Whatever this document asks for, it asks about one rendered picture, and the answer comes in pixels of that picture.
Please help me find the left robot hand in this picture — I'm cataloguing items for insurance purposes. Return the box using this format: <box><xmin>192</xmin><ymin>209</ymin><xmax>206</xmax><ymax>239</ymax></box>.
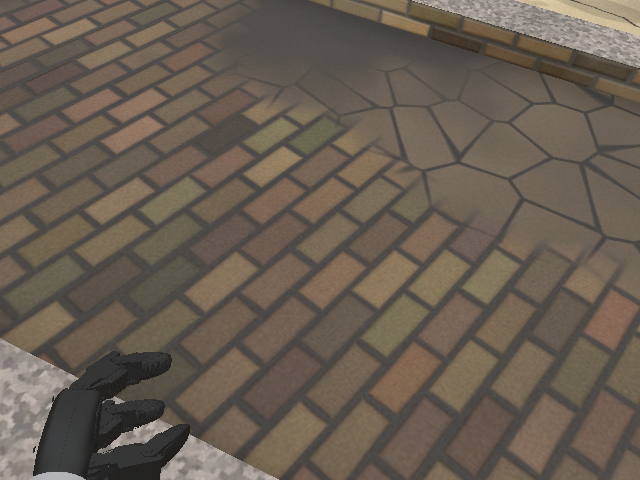
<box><xmin>33</xmin><ymin>351</ymin><xmax>190</xmax><ymax>480</ymax></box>

